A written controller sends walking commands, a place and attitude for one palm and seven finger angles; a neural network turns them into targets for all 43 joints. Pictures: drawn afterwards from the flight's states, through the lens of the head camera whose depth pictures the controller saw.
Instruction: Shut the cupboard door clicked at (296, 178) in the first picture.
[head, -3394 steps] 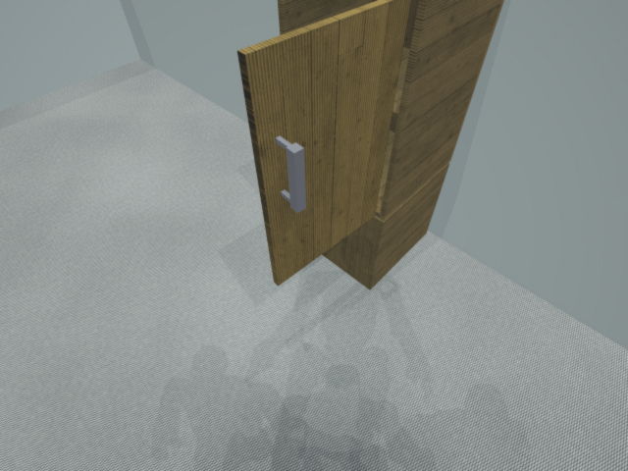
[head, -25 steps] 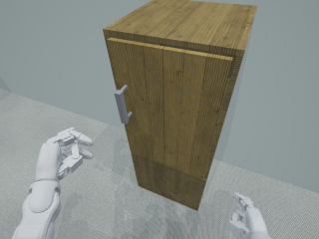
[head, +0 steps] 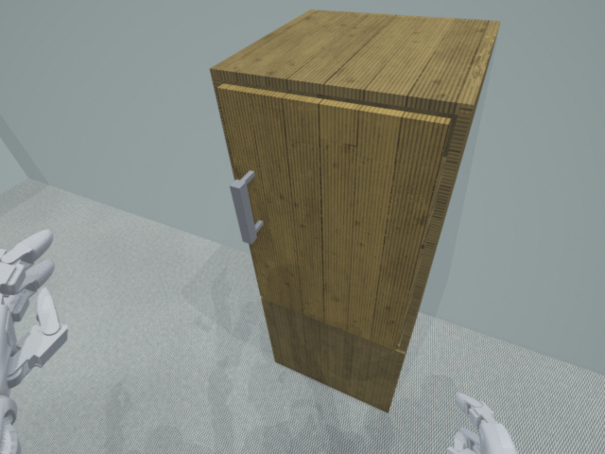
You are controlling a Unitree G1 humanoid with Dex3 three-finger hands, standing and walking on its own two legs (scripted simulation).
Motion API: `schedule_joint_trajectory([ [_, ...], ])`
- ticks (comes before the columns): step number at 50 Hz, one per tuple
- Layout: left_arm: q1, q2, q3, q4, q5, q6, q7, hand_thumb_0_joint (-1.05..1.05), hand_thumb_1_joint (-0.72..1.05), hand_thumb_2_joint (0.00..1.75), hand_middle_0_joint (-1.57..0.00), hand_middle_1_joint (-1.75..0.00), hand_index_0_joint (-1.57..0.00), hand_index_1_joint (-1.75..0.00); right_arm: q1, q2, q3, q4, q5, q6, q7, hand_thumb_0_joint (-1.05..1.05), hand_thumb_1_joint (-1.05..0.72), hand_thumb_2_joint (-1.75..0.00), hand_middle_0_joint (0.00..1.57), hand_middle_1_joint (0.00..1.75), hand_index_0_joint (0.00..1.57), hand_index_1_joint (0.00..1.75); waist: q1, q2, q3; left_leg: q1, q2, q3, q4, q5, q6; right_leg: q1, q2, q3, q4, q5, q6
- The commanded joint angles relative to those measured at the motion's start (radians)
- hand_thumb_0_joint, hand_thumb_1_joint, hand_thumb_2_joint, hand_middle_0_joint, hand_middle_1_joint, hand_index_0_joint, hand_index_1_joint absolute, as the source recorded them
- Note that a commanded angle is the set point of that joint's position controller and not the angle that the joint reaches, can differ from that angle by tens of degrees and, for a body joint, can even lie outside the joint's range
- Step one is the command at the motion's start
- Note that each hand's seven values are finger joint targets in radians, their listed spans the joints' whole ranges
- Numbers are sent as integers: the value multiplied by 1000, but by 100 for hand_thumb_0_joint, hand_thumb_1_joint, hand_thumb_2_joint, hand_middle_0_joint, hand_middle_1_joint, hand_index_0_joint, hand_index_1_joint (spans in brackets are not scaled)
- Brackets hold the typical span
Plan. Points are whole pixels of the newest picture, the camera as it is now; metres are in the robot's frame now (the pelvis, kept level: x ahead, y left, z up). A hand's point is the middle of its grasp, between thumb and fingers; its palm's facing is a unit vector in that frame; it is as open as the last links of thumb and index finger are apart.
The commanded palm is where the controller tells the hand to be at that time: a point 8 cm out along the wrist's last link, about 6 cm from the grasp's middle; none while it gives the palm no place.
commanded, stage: draw the hand back to the body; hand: left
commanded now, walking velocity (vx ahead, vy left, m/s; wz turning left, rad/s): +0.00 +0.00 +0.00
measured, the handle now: (249, 207) +0.55 +0.18 +0.01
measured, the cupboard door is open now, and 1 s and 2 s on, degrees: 0 0 0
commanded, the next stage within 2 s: step back with the hand held close in 0.26 s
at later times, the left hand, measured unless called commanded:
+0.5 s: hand (76, 326) +0.19 +0.26 +0.16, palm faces +0.45 -0.78 -0.44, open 7.4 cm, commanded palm +0.14 +0.29 +0.17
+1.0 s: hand (25, 357) +0.15 +0.29 +0.15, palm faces +0.39 -0.79 -0.48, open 7.4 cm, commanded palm +0.10 +0.33 +0.17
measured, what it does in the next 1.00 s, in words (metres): shifts its weight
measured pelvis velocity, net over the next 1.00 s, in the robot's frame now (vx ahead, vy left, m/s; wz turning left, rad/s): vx -0.05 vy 0.03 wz -0.03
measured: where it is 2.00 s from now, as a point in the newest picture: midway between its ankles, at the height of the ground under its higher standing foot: outside the picture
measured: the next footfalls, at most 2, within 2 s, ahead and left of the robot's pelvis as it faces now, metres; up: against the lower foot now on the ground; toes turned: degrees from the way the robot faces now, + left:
right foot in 1.82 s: -0.25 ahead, -0.11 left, +0.00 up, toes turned -2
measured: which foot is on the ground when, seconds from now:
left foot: down 0.00-1.00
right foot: down 0.00-1.00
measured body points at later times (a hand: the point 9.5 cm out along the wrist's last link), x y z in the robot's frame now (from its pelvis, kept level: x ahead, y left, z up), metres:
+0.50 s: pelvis -0.01 -0.01 +0.00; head -0.02 -0.04 +0.45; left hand +0.16 +0.30 +0.19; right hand +0.18 -0.24 -0.09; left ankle +0.01 +0.08 -0.74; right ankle -0.04 -0.10 -0.74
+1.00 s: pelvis -0.05 +0.03 -0.01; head -0.05 +0.04 +0.44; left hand +0.13 +0.33 +0.18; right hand +0.11 -0.22 -0.09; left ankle +0.01 +0.08 -0.74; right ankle -0.04 -0.10 -0.74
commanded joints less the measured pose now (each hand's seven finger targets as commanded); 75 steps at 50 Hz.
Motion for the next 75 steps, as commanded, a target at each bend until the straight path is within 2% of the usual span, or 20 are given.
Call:
schedule_joint_trajectory([
  [1, -142, 176, 78, -170, 2, -63, 13, 0, 90, 90, -20, -30, -20, -30, -155, -100, -43, -165, -3, -70, -20, 0, -90, -90, 20, 30, 20, 30, -12, -43, -11, 78, 56, -77, -59, 136, -11, -123, -28, 44, -80, 152, 12],
  [10, -140, 197, 102, -214, 1, -84, 21, 0, 90, 90, -20, -30, -20, -30, -166, -84, -35, -160, -4, -91, -26, 0, -90, -90, 20, 30, 20, 30, -2, 17, -18, 71, 45, -69, -54, 114, -14, -106, -34, 57, -91, 129, 7],
  [19, -107, 180, 96, -188, -8, -78, 10, 0, 90, 90, -20, -30, -20, -30, -161, -85, -41, -164, -5, -84, -24, 0, -90, -90, 20, 30, 20, 30, -3, -31, -24, 82, 48, -55, -47, 146, -7, -102, -36, 66, -94, 175, 15],
  [20, -199, 295, 202, -249, 8, -115, 21, 0, 90, 90, -20, -30, -20, -30, -148, -111, -51, -192, 2, -63, -21, 0, -90, -90, 20, 30, 20, 30, -28, -41, 2, 16, 72, -84, 26, 85, 16, -195, -103, 166, -134, 216, 38],
  [21, -189, 303, 215, -209, 10, -128, 24, 0, 90, 90, -20, -30, -20, -30, -145, -97, -51, -176, -3, -54, -26, 0, -90, -90, 20, 30, 20, 30, -30, -75, 6, 0, 66, -95, 61, 65, 12, -208, -139, 193, -144, 247, 31],
  [22, -105, 224, 142, -148, 11, -127, 16, 0, 90, 90, -20, -30, -20, -30, -145, -93, -51, -166, -7, -43, -27, 0, -90, -90, 20, 30, 20, 30, -40, -118, -1, -8, 66, -85, 85, 72, 8, -226, -158, 181, -129, 270, 30],
  [23, -79, 198, 115, -145, 15, -128, 14, 0, 90, 90, -20, -30, -20, -30, -141, -101, -57, -170, -5, -35, -24, 0, -90, -90, 20, 30, 20, 30, -42, -100, -29, -8, 69, -77, 93, 91, 6, -224, -163, 177, -106, 307, 33],
  [26, -40, 212, 126, -168, 13, -132, 21, 0, 90, 90, -20, -30, -20, -30, -140, -109, -67, -182, -3, -13, -30, 0, -90, -90, 20, 30, 20, 30, -42, -52, -115, 13, 88, -71, 74, 202, 7, -186, -149, 142, -31, 419, 55],
  [32, -6, 262, 170, -233, 8, -120, 39, 0, 90, 90, -20, -30, -20, -30, -134, -108, -70, -220, 3, 33, -49, 0, -90, -90, 20, 30, 20, 30, -47, -80, -187, 1, 120, -87, 68, 392, 6, -134, -118, 115, 67, 529, 52],
  [36, 29, 294, 204, -279, 4, -124, 49, 0, 90, 90, -20, -30, -20, -30, -131, -121, -75, -241, 0, 45, -51, 0, -90, -90, 20, 30, 20, 30, -46, -18, -181, -48, 136, -110, 40, 354, 7, -140, -97, 127, 86, 419, 38],
  [38, 54, 268, 186, -271, 2, -125, 49, 0, 90, 90, -20, -30, -20, -30, -119, -116, -71, -248, 2, 45, -49, 0, -90, -90, 20, 30, 20, 30, -49, -29, -163, -106, 152, -137, 13, 306, 7, -127, -87, 123, 101, 332, 30],
  [44, 52, 253, 187, -270, 14, -152, 56, 0, 90, 90, -20, -30, -20, -30, -103, -127, -72, -247, -4, 20, -50, 0, -90, -90, 20, 30, 20, 30, -55, 21, -100, -302, 191, -205, -99, -55, 29, -90, -52, 116, 133, 114, 27],
  [51, -10, 262, 213, -307, 43, -186, 61, 0, 90, 90, -20, -30, -20, -30, -91, -139, -78, -233, -18, -26, -54, 0, -90, -90, 20, 30, 20, 30, -55, 55, -73, -500, 232, -276, -206, -426, 55, 3, -8, 98, 224, 35, 33],
  [54, -8, 231, 193, -311, 47, -200, 59, 0, 90, 90, -20, -30, -20, -30, -73, -131, -78, -226, -17, -38, -48, 0, -90, -90, 20, 30, 20, 30, -60, 39, -82, -519, 221, -277, -186, -447, 51, 6, -8, 110, 229, 17, 23],
  [61, -40, 246, 213, -317, 58, -220, 58, 0, 90, 90, -20, -30, -20, -30, -74, -136, -85, -202, -29, -55, -42, 0, -90, -90, 20, 30, 20, 30, -63, 11, -57, -558, 216, -266, -145, -480, 50, -31, -10, 158, 228, -21, 10],
  [64, -50, 226, 193, -292, 58, -227, 60, 0, 90, 90, -20, -30, -20, -30, -65, -120, -84, -194, -28, -55, -36, 0, -90, -90, 20, 30, 20, 30, -68, -45, -41, -527, 179, -224, -52, -436, 34, -123, -57, 230, 165, -71, -13],
  [68, -57, 238, 171, -325, 51, -238, 71, 0, 90, 90, -20, -30, -20, -30, -64, -97, -81, -180, -27, -54, -23, 0, -90, -90, 20, 30, 20, 30, -78, -131, -73, -319, 111, -152, 141, -228, -12, -336, -186, 362, 14, -79, -64],
  [70, -45, 260, 184, -336, 49, -244, 81, 0, 90, 90, -20, -30, -20, -30, -61, -93, -82, -177, -25, -50, -21, 0, -90, -90, 20, 30, 20, 30, -82, -134, -94, -267, 96, -135, 174, -170, -21, -367, -203, 349, -5, -50, -68],
  [73, -11, 276, 204, -366, 47, -258, 84, 0, 90, 90, -20, -30, -20, -30, -71, -98, -80, -184, -23, -52, -27, 0, -90, -90, 20, 30, 20, 30, -85, -53, -97, -264, 131, -186, 67, -188, -4, -364, -120, 243, 52, -77, -29],
  [75, 8, 277, 243, -381, 53, -274, 78, 0, 90, 90, -20, -30, -20, -30, -93, -125, -85, -194, -23, -70, -36, 0, -90, -90, 20, 30, 20, 30, -73, 127, -106, -481, 268, -335, -196, -417, 52, -131, 31, 111, 292, -48, 30],
])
